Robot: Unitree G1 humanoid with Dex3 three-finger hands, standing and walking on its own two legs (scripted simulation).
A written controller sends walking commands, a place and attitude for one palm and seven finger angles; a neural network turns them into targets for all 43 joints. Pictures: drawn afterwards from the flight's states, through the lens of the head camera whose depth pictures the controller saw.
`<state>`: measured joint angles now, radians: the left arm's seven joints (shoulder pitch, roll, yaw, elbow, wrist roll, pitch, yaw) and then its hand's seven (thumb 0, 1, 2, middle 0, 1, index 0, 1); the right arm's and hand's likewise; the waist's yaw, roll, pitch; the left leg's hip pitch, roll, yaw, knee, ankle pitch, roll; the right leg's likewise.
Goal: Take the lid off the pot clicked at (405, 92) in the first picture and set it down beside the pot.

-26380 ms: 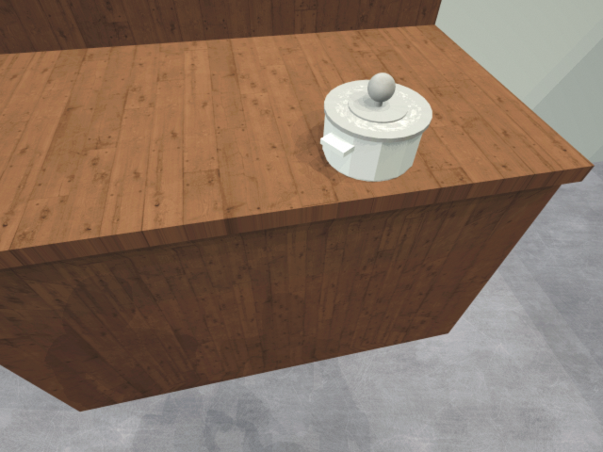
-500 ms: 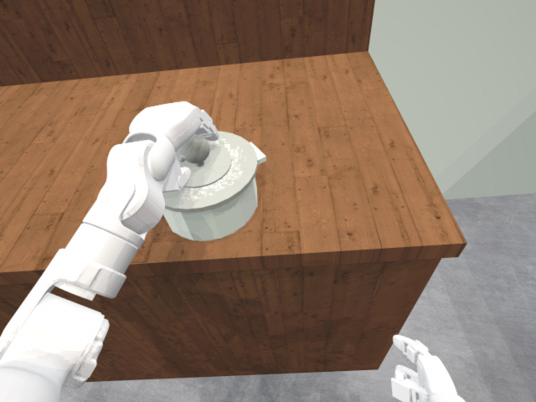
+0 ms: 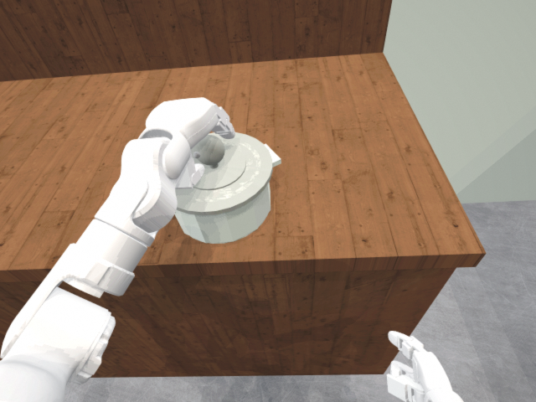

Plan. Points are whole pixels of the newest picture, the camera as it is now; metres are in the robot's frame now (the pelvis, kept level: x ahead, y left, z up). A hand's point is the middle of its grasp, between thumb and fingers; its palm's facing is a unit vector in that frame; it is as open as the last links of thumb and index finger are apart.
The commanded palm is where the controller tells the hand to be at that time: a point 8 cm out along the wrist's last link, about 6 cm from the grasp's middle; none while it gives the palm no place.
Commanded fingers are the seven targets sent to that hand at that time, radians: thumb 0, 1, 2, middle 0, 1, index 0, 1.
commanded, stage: close the fingers and squeeze the knob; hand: left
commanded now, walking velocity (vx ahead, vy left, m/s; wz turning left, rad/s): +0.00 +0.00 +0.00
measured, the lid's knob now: (209, 150) +0.44 +0.10 +0.17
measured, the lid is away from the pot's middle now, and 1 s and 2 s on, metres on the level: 0.00 0.00 0.01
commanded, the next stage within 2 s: lift the lid straight up in 1.06 s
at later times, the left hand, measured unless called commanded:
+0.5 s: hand (197, 157) +0.40 +0.11 +0.18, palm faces -0.10 -0.09 -0.99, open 8.6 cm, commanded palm +0.37 +0.13 +0.25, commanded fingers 0.00 -0.03 1.39 -0.96 -0.22 -0.95 -0.22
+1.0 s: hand (199, 157) +0.41 +0.11 +0.18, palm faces -0.12 -0.10 -0.99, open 7.5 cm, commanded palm +0.38 +0.13 +0.25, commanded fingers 0.00 0.25 1.42 -1.19 -0.31 -1.15 -0.30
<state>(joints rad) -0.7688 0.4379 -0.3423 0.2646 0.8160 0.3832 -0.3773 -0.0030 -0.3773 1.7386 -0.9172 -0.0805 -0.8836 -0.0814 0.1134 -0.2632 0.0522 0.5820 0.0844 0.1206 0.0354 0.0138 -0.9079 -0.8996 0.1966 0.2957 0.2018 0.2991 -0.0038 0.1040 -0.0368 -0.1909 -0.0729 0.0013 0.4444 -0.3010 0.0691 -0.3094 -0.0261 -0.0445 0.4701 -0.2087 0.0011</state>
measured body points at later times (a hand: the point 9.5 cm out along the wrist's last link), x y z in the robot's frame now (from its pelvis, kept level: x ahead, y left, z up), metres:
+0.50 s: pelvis -0.01 +0.00 +0.00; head +0.00 -0.04 +0.45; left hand +0.40 +0.12 +0.24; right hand +0.18 -0.22 -0.11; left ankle -0.05 +0.08 -0.74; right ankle +0.02 -0.12 -0.74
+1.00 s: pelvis -0.01 -0.02 +0.00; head -0.01 -0.06 +0.45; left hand +0.41 +0.11 +0.24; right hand +0.17 -0.24 -0.11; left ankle -0.05 +0.08 -0.74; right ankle +0.02 -0.12 -0.74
